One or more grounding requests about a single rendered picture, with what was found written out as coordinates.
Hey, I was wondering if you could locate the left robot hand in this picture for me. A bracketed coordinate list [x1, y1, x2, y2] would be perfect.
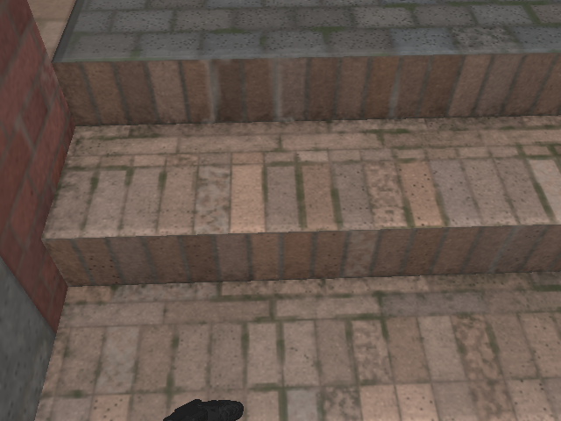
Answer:
[163, 399, 244, 421]

